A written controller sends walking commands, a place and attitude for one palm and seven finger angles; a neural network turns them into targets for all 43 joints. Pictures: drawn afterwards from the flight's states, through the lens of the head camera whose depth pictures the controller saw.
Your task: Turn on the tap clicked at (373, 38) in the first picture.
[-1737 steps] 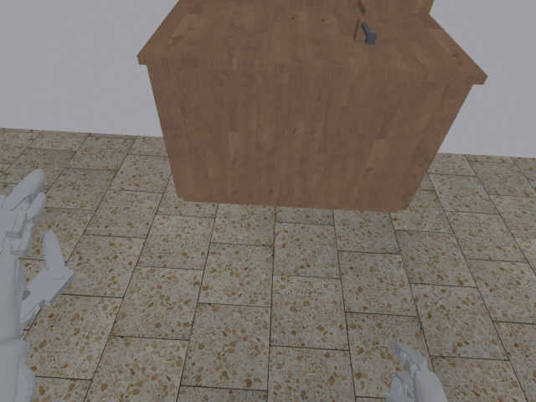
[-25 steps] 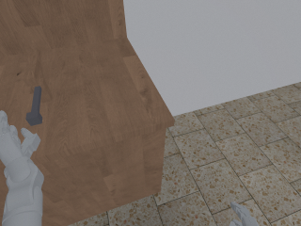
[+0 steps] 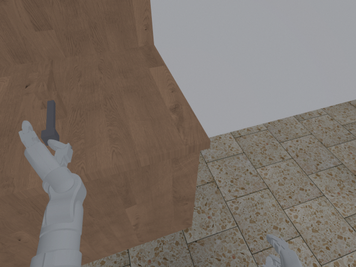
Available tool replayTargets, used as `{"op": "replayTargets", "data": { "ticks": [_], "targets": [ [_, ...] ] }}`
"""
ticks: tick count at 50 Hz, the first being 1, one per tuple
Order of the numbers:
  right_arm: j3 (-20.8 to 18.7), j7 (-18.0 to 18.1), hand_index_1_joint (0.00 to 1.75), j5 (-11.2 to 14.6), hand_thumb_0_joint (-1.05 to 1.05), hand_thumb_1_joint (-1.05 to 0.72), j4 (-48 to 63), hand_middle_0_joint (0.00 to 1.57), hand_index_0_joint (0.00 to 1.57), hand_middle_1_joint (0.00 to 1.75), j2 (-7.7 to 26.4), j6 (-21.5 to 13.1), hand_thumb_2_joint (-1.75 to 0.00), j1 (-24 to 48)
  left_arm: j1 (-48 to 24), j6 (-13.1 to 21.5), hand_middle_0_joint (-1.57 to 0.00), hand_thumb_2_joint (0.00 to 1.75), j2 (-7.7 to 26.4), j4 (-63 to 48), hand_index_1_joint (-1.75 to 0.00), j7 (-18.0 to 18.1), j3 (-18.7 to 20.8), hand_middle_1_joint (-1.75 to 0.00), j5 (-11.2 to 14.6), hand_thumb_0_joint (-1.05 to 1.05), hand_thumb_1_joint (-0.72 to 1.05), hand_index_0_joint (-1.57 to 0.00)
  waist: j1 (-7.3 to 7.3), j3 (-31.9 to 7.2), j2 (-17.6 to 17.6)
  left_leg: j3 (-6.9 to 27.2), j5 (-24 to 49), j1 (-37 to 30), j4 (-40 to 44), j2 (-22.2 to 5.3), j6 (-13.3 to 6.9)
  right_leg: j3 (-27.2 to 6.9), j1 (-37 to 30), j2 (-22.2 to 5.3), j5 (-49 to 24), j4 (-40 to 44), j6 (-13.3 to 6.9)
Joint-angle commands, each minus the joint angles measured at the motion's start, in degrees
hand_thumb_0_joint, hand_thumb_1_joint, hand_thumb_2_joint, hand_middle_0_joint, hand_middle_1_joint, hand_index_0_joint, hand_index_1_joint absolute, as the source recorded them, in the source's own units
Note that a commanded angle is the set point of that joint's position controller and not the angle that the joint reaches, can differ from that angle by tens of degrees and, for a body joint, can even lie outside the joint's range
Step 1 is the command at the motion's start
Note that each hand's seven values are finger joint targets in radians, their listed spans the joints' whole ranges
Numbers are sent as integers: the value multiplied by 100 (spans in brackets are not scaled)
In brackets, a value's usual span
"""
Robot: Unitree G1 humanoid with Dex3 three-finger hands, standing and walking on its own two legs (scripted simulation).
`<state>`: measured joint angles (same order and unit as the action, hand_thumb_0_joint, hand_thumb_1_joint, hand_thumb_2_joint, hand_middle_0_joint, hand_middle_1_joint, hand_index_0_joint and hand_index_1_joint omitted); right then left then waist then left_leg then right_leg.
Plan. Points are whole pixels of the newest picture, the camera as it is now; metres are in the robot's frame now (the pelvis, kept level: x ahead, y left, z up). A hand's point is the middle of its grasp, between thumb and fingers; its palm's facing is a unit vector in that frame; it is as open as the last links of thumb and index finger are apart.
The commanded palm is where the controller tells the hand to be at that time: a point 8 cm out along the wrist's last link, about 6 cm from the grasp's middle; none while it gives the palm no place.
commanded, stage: push the lever round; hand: left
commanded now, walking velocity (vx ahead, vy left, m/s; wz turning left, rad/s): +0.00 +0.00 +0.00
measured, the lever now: (50, 136) +0.37 +0.33 +0.11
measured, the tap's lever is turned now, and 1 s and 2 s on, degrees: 3 29 64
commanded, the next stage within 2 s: bring the hand home and regain balance in 1.80 s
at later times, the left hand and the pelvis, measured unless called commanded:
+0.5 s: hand (92, 136) +0.37 +0.23 +0.11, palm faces +0.82 -0.57 -0.06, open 7.4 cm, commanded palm +0.33 +0.25 +0.11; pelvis -0.01 -0.02 +0.00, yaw +1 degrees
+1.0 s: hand (105, 127) +0.40 +0.21 +0.11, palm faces +0.87 -0.49 -0.09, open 7.6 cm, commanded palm +0.36 +0.23 +0.11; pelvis +0.00 -0.06 -0.01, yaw +1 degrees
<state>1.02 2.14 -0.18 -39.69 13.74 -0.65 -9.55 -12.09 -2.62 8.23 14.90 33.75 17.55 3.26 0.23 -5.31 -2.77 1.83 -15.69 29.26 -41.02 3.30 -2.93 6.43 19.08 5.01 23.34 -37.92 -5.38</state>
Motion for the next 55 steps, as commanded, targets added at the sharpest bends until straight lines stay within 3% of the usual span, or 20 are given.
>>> {"op": "replayTargets", "data": {
  "ticks": [1, 3, 9, 13, 16, 18, 19, 22, 23, 24, 27, 28, 31, 33, 35, 38, 42, 43, 46, 55],
  "targets": [
    [-232, 19, 30, -11, 0, -90, 749, 20, 20, 30, 733, -272, -90, 636, -2280, 380, -15, 90, 770, -1275, -15, 99, -285, -15, -217, 0, 90, -15, -180, -1199, 12, 479, 810, -1427, 404, -256, 88, -560, 506, -380, -1356, 688, 363],
    [-234, 38, 30, -9, 0, -90, 665, 20, 20, 30, 743, -244, -90, 665, -2519, 342, -15, 90, 926, -1150, -15, 210, -114, -15, -227, 0, 90, -15, -190, -1107, 5, 500, 649, -1354, 440, -258, 94, -573, 553, -388, -1209, 732, 363],
    [-251, -36, 30, -48, 0, -90, 636, 20, 20, 30, 691, -223, -90, 704, -2893, 253, -15, 90, 599, -889, -15, 502, -329, -15, -337, 0, 90, -15, -195, -1318, 37, 496, 691, -1378, 413, -250, 126, -519, 564, -399, -1173, 683, 360],
    [-270, -63, 30, -88, 0, -90, 559, 20, 20, 30, 689, -158, -90, 656, -2990, 174, -15, 90, 940, -570, -15, 722, 82, -15, -408, 0, 90, -15, -114, -1398, 116, 451, 770, -1188, 359, -235, 128, -544, 424, -416, -1305, 687, 368],
    [-239, -106, 30, -96, 0, -90, 567, 20, 20, 30, 636, -149, -90, 693, -3422, 141, -15, 90, 650, -412, -15, 826, -180, -15, -439, 0, 90, -15, -221, -1309, 144, 407, 669, -1120, 322, -224, 103, -547, 503, -447, -1259, 720, 395],
    [-262, -102, 30, -112, 0, -90, 499, 20, 20, 30, 665, -112, -90, 636, -3373, 113, -15, 90, 1065, -173, -15, 925, 259, -15, -489, 0, 90, -15, -144, -1282, 117, 409, 590, -942, 323, -221, 108, -578, 440, -450, -1193, 740, 387],
    [-237, -123, 30, -102, 0, -90, 555, 20, 20, 30, 625, -101, -90, 688, -3556, 111, -15, 90, 806, -196, -15, 919, -17, -15, -500, 0, 90, -15, -208, -1286, 32, 385, 568, -942, 307, -206, 94, -593, 471, -477, -1187, 733, 396],
    [-251, -140, 30, -125, 0, -90, 543, 20, 20, 30, 624, -96, -90, 616, -3624, 114, -15, 90, 919, 13, -15, 1022, 140, -15, -535, 0, 90, -15, -227, -1431, 310, 337, 616, -815, 195, -206, 70, -668, 340, -557, -1595, 732, 492],
    [-271, -136, 30, -142, 0, -90, 480, 20, 20, 30, 640, -70, -90, 574, -3625, 105, -15, 90, 1101, 102, -15, 1054, 333, -15, -572, 0, 90, -15, -183, -1436, 192, 338, 629, -786, 197, -202, 78, -673, 334, -549, -1602, 720, 480],
    [-251, -157, 30, -136, 0, -90, 524, 20, 20, 30, 608, -79, -90, 579, -3775, 114, -15, 90, 871, 86, -15, 1057, 117, -15, -566, 0, 90, -15, -238, -1438, 231, 323, 612, -754, 187, -179, 64, -682, 338, -575, -1666, 709, 507],
    [-263, -164, 30, -140, 0, -90, 503, 20, 20, 30, 606, -81, -90, 528, -3917, 122, -15, 90, 951, 285, -15, 1119, 200, -15, -597, 0, 90, -15, -270, -1442, 297, 296, 502, -613, 119, -185, 54, -767, 321, -631, -1719, 745, 564],
    [-275, -155, 30, -150, 0, -90, 439, 20, 20, 30, 644, -63, -90, 490, -3950, 120, -15, 90, 1226, 397, -15, 1147, 436, -15, -627, 0, 90, -15, -253, -1381, 245, 316, 466, -540, 117, -188, 54, -790, 340, -634, -1671, 762, 560],
    [-272, -171, 30, -144, 0, -90, 478, 20, 20, 30, 612, -78, -90, 498, -4192, 161, -15, 90, 1028, 393, -15, 1164, 233, -15, -648, 0, 90, -15, -314, -1480, 217, 273, 457, -497, 61, -186, 44, -871, 294, -705, -1805, 758, 611],
    [-289, -170, 30, -152, 0, -90, 387, 20, 20, 30, 643, -64, -90, 434, -4279, 156, -15, 90, 1241, 561, -15, 1197, 401, -15, -691, 0, 90, -15, -320, -1410, 91, 292, 445, -430, 27, -189, 49, -905, 347, -713, -1813, 762, 605],
    [-276, -183, 30, -142, 0, -90, 409, 20, 20, 30, 622, -90, -90, 411, -4460, 179, -15, 90, 1076, 622, -15, 1206, 254, -15, -671, 0, 90, -15, -365, -1406, 206, 284, 401, -375, 8, -192, 34, -945, 337, -754, -1827, 765, 648],
    [-307, -184, 30, -155, 0, -90, 347, 20, 20, 30, 665, -79, -90, 353, -4463, 171, -15, 90, 1309, 837, -15, 1252, 484, -15, -696, 0, 90, -15, -355, -1466, 253, 278, 385, -216, -29, -181, 40, -1019, 254, -804, -1920, 769, 688],
    [-310, -213, 30, -180, 0, -90, 360, 20, 20, 30, 657, -100, -90, 263, -4646, 191, -15, 90, 1283, 925, -15, 1325, 523, -15, -696, 0, 90, -15, -361, -1654, 355, 250, 473, -121, -108, -175, 27, -1105, 78, -904, -2458, 708, 801],
    [-332, -210, 30, -188, 0, -90, 317, 20, 20, 30, 683, -70, -90, 215, -4630, 184, -15, 90, 1527, 979, -15, 1342, 737, -15, -738, 0, 90, -15, -337, -1713, 290, 266, 510, -95, -106, -174, 37, -1087, 31, -894, -2513, 664, 785],
    [-341, -212, 30, -184, 0, -90, 383, 20, 20, 30, 691, -19, -90, 129, -4608, 169, -15, 90, 1658, 995, -15, 1313, 830, -15, -766, 0, 90, -15, -330, -1850, 349, 233, 624, -1, -126, -174, 34, -1126, -193, -958, -3008, 590, 836],
    [-338, -199, 30, -175, 0, -90, 371, 20, 20, 30, 740, 33, -90, -67, -4734, 218, -15, 90, 2113, 1367, -15, 1146, 1076, -15, -837, 0, 90, -15, -391, -1536, 343, 233, 501, 232, -140, -194, 11, -1229, -143, -996, -3100, 632, 953]
  ]
}}
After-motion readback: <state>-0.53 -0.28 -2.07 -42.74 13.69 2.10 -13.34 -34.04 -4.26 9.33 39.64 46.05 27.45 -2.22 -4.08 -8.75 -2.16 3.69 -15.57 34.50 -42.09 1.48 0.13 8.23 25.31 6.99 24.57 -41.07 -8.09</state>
